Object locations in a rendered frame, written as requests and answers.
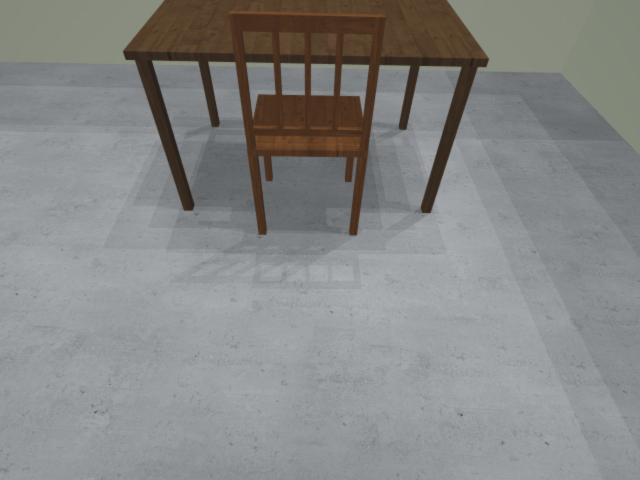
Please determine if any chair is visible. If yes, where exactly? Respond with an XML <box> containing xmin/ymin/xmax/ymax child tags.
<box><xmin>229</xmin><ymin>11</ymin><xmax>386</xmax><ymax>236</ymax></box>

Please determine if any table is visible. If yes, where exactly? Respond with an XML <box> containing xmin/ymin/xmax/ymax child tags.
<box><xmin>123</xmin><ymin>0</ymin><xmax>489</xmax><ymax>213</ymax></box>

